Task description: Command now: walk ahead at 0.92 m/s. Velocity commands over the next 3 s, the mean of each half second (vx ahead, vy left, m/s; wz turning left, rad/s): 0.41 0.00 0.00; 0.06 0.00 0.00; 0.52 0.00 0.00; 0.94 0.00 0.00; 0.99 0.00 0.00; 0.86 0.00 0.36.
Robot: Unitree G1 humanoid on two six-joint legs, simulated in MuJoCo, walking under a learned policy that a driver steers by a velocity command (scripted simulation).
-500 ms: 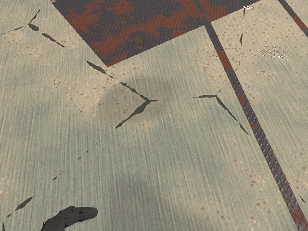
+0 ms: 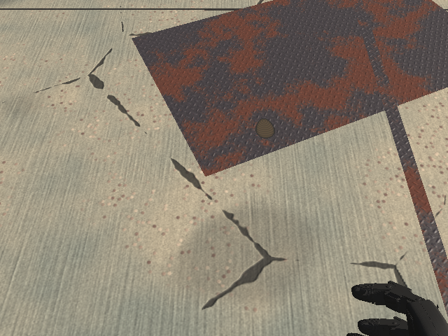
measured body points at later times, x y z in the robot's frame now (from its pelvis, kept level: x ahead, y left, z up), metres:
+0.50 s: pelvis +0.34 +0.01 +0.01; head +0.37 +0.00 +0.46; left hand +0.47 +0.24 -0.12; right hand +0.32 -0.23 -0.14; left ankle +0.24 +0.09 -0.71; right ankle +0.45 -0.06 -0.72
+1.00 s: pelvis +0.38 +0.02 +0.02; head +0.37 +0.02 +0.47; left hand +0.39 +0.26 -0.13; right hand +0.37 -0.20 -0.14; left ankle +0.35 +0.13 -0.72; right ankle +0.45 -0.07 -0.72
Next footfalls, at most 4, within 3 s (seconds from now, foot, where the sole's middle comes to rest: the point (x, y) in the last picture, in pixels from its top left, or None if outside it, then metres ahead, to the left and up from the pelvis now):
0.04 left None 0.27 0.09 -0.75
0.46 right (278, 317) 0.49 -0.07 -0.75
0.74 left None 0.39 0.13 -0.75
1.36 right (293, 306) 0.53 -0.11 -0.75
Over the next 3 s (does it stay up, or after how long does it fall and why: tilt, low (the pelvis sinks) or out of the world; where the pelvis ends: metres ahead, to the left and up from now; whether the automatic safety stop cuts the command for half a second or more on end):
stays up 1.89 0.06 0.02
